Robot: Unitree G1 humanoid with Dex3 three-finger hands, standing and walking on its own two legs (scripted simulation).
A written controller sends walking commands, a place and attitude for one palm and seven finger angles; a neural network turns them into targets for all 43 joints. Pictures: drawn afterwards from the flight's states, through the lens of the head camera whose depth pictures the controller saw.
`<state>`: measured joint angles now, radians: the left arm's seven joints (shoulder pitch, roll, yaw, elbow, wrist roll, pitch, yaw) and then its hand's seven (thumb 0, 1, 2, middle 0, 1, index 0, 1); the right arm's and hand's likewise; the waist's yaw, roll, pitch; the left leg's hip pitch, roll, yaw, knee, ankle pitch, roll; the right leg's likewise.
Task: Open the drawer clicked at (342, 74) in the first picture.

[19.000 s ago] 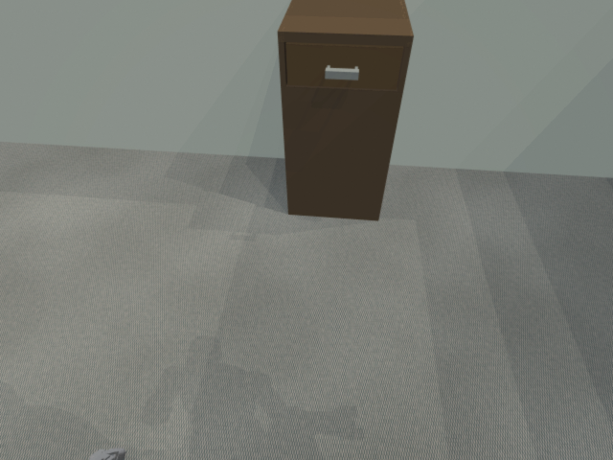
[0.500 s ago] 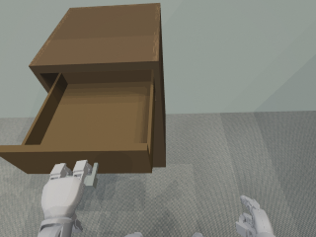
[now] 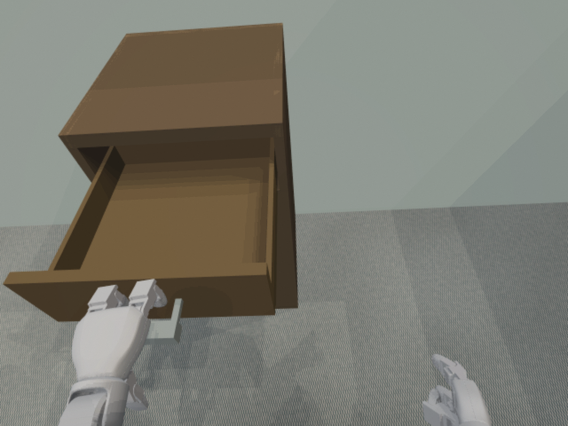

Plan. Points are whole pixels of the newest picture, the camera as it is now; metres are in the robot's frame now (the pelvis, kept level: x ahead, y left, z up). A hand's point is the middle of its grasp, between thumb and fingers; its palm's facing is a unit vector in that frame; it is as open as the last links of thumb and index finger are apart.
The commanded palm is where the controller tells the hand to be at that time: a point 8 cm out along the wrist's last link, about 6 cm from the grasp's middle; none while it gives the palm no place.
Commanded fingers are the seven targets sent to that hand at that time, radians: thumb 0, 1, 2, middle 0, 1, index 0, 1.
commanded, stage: lift the hand off the handle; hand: left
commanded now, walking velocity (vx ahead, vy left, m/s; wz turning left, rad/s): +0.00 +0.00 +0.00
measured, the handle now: (145, 319) +0.27 +0.25 -0.02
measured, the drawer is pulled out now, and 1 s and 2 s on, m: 0.30 0.30 0.30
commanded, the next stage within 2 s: draw the hand back to the body in 0.94 s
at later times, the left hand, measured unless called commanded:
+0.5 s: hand (97, 322) +0.22 +0.25 +0.08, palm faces +0.08 -0.09 -0.99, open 13.7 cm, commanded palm +0.19 +0.25 +0.14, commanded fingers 0.00 -0.50 0.30 -0.30 -1.20 -0.30 -1.20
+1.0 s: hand (80, 301) +0.23 +0.25 +0.13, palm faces +0.07 -0.13 -0.99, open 13.8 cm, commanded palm +0.19 +0.24 +0.18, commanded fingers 0.00 -0.50 0.30 -0.30 -1.20 -0.30 -1.20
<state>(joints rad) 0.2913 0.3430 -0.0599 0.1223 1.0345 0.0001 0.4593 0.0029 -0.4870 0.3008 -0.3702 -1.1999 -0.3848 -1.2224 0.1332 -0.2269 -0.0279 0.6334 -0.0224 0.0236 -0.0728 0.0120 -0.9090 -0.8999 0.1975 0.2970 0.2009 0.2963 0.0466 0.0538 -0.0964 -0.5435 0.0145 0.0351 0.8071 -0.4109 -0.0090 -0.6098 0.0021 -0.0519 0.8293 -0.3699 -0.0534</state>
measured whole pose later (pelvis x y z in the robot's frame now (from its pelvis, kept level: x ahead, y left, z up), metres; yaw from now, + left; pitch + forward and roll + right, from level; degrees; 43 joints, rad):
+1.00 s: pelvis +0.03 +0.02 +0.04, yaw +0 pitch +0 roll +0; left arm 0.42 0.43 -0.03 -0.39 0.91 0.11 0.10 0.00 -0.49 0.30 -0.32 -1.20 -0.31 -1.20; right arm 0.10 -0.25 0.02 0.58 0.00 0.09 0.01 0.01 -0.91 -0.90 0.20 0.30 0.20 0.30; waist 0.11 0.12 -0.03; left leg -0.16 0.00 0.03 0.46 -0.30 0.01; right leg -0.21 0.00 -0.05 0.47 -0.26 -0.02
